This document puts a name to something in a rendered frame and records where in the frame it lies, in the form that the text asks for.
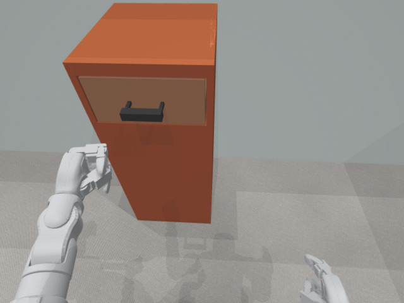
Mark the cabinet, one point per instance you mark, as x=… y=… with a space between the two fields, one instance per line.
x=165 y=170

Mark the left robot hand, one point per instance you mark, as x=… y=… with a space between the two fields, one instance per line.
x=73 y=170

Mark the handle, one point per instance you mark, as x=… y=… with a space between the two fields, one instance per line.
x=140 y=114

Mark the drawer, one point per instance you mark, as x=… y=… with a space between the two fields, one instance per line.
x=184 y=98

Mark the left robot forearm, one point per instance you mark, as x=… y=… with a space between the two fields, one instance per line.
x=50 y=264

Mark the right robot hand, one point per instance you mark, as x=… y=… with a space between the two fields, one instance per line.
x=330 y=290

